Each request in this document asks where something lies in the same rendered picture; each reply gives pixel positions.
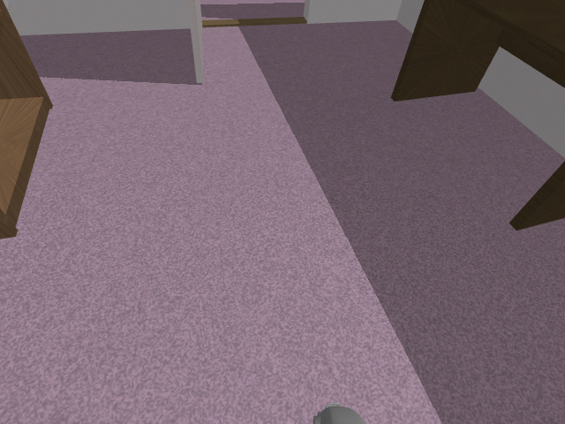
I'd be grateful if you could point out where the desk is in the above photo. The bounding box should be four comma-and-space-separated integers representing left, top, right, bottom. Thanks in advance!
391, 0, 565, 231

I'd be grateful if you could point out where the bookshelf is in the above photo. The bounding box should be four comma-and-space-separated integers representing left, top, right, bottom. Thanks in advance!
0, 0, 53, 239

